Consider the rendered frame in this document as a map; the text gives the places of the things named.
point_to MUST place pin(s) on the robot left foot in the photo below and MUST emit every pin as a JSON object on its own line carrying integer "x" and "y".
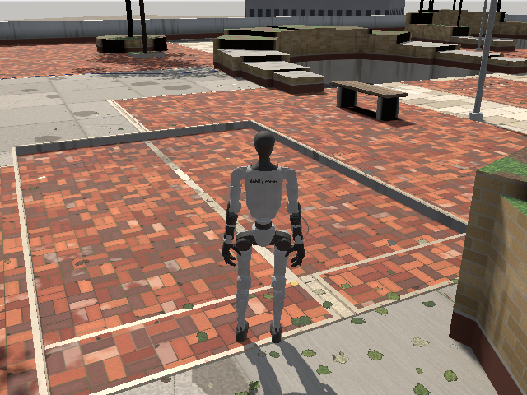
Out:
{"x": 240, "y": 335}

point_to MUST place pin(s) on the robot right hand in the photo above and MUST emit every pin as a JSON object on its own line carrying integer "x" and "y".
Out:
{"x": 299, "y": 256}

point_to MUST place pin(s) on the robot right forearm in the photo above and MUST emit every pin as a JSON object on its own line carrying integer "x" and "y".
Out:
{"x": 296, "y": 226}

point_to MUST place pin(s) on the robot right shin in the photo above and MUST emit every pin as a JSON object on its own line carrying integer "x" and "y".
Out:
{"x": 278, "y": 303}

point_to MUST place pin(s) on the robot left forearm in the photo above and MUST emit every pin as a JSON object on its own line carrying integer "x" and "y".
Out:
{"x": 230, "y": 226}

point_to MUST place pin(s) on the robot left upper arm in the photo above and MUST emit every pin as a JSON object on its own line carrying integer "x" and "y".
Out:
{"x": 235, "y": 188}

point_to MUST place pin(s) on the robot left hand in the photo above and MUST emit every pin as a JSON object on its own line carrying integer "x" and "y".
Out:
{"x": 226, "y": 253}

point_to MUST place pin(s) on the robot right upper arm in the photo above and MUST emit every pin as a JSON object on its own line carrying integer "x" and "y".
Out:
{"x": 289, "y": 175}

